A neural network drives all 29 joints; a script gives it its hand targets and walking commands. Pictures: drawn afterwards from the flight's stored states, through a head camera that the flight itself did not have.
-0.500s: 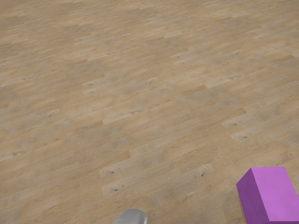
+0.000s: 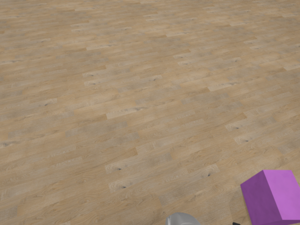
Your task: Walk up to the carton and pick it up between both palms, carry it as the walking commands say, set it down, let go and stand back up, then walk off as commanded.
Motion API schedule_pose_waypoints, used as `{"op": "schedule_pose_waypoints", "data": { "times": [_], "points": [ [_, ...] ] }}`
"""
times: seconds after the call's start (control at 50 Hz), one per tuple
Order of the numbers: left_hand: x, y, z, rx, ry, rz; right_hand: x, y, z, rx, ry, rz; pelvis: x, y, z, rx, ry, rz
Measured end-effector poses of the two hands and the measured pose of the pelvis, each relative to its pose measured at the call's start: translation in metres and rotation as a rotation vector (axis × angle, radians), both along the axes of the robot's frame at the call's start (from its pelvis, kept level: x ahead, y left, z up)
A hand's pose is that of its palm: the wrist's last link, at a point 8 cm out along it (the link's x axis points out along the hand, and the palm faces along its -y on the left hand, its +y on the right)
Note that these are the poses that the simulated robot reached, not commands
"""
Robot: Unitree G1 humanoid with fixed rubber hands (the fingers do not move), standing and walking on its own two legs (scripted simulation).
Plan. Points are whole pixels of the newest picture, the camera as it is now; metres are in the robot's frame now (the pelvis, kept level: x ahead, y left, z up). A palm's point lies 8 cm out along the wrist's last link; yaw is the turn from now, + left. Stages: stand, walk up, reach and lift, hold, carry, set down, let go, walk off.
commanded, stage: walk off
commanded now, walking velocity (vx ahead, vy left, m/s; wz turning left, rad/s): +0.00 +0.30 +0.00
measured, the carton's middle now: (271, 199) +0.33 -0.71 -0.63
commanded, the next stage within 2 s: stand in 0.82 s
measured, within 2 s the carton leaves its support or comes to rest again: neither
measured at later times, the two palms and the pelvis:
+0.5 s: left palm out of the picture -0.05 +0.42 -0.10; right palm out of the picture +0.08 -0.11 -0.14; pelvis -0.01 +0.14 +0.01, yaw +1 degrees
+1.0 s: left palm out of the picture +0.05 +0.54 -0.13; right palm out of the picture +0.00 +0.07 -0.16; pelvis -0.02 +0.30 -0.01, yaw -1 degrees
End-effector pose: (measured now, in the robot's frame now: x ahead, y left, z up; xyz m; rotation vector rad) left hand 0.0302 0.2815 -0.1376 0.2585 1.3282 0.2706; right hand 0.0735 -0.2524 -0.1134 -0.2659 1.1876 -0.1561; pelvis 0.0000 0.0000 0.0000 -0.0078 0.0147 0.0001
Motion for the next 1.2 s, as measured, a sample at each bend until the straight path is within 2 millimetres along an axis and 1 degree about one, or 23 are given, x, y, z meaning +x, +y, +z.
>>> {"op": "schedule_pose_waypoints", "data": {
  "times": [0.08, 0.14, 0.18, 0.2, 0.24, 0.28, 0.32, 0.4, 0.44, 0.5, 0.54, 0.58, 0.6, 0.64, 0.7, 0.76, 0.8, 0.86, 0.94, 1.0, 1.06, 1.14, 1.2],
  "points": [
    [0.023, 0.007, 0.004, 0.0, -0.051, -0.032, -0.016, 0.027, -0.018, 0.034, 0.024, -0.024, 0.0, 0.021, -0.004, 0.016, -0.007, -0.004],
    [0.031, 0.01, 0.007, 0.012, -0.078, -0.043, -0.033, 0.047, -0.038, 0.085, 0.068, -0.04, 0.0, 0.036, -0.01, 0.039, -0.012, -0.011],
    [0.025, 0.017, 0.01, 0.03, -0.082, -0.042, -0.043, 0.06, -0.05, 0.117, 0.099, -0.048, 0.0, 0.044, -0.013, 0.044, -0.014, -0.013],
    [0.018, 0.022, 0.013, 0.039, -0.073, -0.034, -0.047, 0.066, -0.051, 0.127, 0.117, -0.04, -0.001, 0.048, -0.012, 0.044, -0.015, -0.008],
    [-0.003, 0.036, 0.021, 0.058, -0.034, -0.007, -0.047, 0.075, -0.047, 0.141, 0.133, -0.024, -0.002, 0.057, -0.006, 0.05, -0.018, 0.001],
    [-0.025, 0.051, 0.03, 0.073, 0.014, 0.019, -0.042, 0.081, -0.042, 0.145, 0.123, -0.016, -0.003, 0.066, 0.0, 0.058, -0.018, 0.005],
    [-0.041, 0.066, 0.036, 0.085, 0.046, 0.038, -0.037, 0.085, -0.037, 0.142, 0.113, -0.013, -0.004, 0.077, 0.004, 0.067, -0.016, 0.007],
    [-0.064, 0.098, 0.044, 0.1, 0.079, 0.062, -0.025, 0.099, -0.031, 0.131, 0.097, -0.006, -0.007, 0.102, 0.008, 0.082, -0.011, 0.012],
    [-0.072, 0.115, 0.043, 0.099, 0.089, 0.075, -0.016, 0.114, -0.028, 0.129, 0.083, 0.011, -0.008, 0.116, 0.008, 0.082, -0.009, 0.015],
    [-0.082, 0.143, 0.035, 0.086, 0.103, 0.099, 0.005, 0.144, -0.022, 0.122, 0.05, 0.05, -0.009, 0.141, 0.005, 0.067, -0.004, 0.018],
    [-0.086, 0.165, 0.026, 0.073, 0.111, 0.112, 0.02, 0.166, -0.017, 0.103, 0.021, 0.074, -0.01, 0.161, 0.002, 0.053, 0.002, 0.02],
    [-0.089, 0.191, 0.012, 0.058, 0.116, 0.114, 0.03, 0.186, -0.015, 0.067, -0.01, 0.092, -0.009, 0.184, -0.006, 0.03, 0.007, 0.021],
    [-0.089, 0.203, 0.005, 0.05, 0.121, 0.103, 0.031, 0.195, -0.015, 0.052, -0.019, 0.095, -0.011, 0.195, -0.01, 0.028, 0.004, 0.021],
    [-0.083, 0.22, -0.003, 0.034, 0.131, 0.095, 0.025, 0.213, -0.008, 0.039, -0.024, 0.088, -0.013, 0.21, -0.009, 0.019, 0.001, 0.014],
    [-0.057, 0.235, -0.004, 0.007, 0.09, 0.068, 0.008, 0.231, 0.001, 0.013, -0.012, 0.056, -0.014, 0.229, -0.002, -0.003, 0.003, 0.007],
    [-0.031, 0.249, -0.002, -0.004, 0.033, 0.028, -0.005, 0.247, 0.003, 0.001, -0.007, 0.018, -0.015, 0.246, 0.001, -0.005, 0.002, 0.003],
    [-0.018, 0.256, -0.001, -0.007, 0.006, 0.01, -0.012, 0.258, 0.0, 0.003, -0.008, 0.0, -0.015, 0.258, 0.0, -0.002, 0.0, 0.0],
    [0.001, 0.262, 0.002, -0.009, -0.036, -0.017, -0.024, 0.278, -0.011, 0.021, 0.005, -0.021, -0.015, 0.274, -0.002, 0.007, -0.005, -0.003],
    [0.021, 0.263, 0.007, -0.021, -0.094, -0.048, -0.05, 0.304, -0.032, 0.064, 0.058, -0.05, -0.017, 0.291, -0.007, 0.028, -0.014, -0.007],
    [0.024, 0.262, 0.01, -0.033, -0.121, -0.056, -0.069, 0.321, -0.044, 0.098, 0.104, -0.071, -0.017, 0.301, -0.009, 0.035, -0.02, -0.014],
    [0.015, 0.264, 0.015, -0.049, -0.119, -0.058, -0.081, 0.333, -0.041, 0.116, 0.139, -0.084, -0.018, 0.308, -0.002, 0.026, -0.026, -0.009],
    [0.003, 0.272, 0.016, -0.068, -0.108, -0.054, -0.085, 0.339, -0.031, 0.104, 0.159, -0.083, -0.02, 0.318, 0.004, 0.029, -0.026, -0.003],
    [-0.002, 0.283, 0.009, -0.09, -0.1, -0.047, -0.087, 0.345, -0.029, 0.078, 0.162, -0.081, -0.02, 0.33, 0.002, 0.015, -0.026, 0.002]
  ]
}}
